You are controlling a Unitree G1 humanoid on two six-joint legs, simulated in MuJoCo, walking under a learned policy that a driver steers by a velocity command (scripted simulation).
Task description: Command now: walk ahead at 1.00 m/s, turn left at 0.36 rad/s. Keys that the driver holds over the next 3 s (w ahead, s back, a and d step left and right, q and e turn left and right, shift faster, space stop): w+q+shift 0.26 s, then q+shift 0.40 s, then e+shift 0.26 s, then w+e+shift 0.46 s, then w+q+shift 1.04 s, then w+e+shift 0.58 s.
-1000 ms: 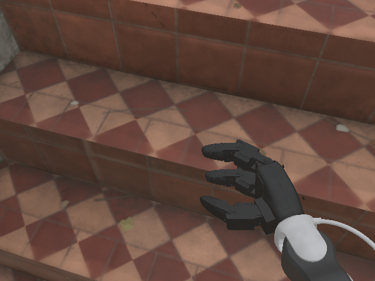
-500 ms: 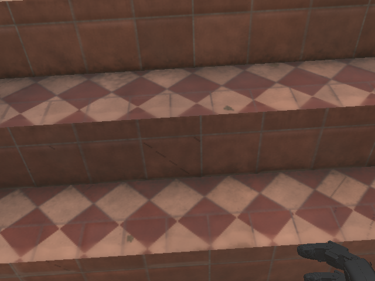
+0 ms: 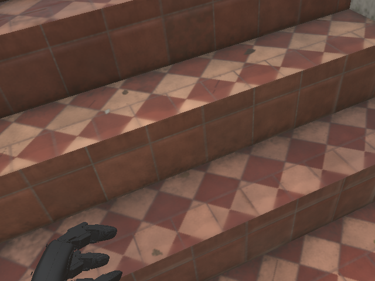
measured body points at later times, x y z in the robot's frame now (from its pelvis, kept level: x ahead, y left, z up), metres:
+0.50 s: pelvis +0.17 -0.02 +0.06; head +0.18 -0.02 +0.51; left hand +0.03 +0.19 -0.09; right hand +0.52 -0.02 +0.08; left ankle +0.23 +0.13 -0.44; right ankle +0.16 -0.20 -0.69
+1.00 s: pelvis +0.29 +0.07 +0.25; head +0.25 +0.10 +0.70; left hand +0.33 +0.28 +0.12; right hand +0.47 -0.08 +0.14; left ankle +0.23 +0.13 -0.48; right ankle +0.40 -0.05 -0.10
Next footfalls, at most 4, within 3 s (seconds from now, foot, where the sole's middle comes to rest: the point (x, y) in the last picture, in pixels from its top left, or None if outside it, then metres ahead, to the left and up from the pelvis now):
0.16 right None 0.20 -0.20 -0.73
0.50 left None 0.27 0.15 -0.51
1.26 right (197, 207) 0.59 0.04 -0.30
1.68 left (136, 109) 0.76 0.18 -0.08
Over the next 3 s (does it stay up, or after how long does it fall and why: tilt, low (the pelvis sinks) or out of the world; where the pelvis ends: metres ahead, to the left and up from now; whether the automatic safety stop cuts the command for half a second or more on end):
stays up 1.11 0.30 0.92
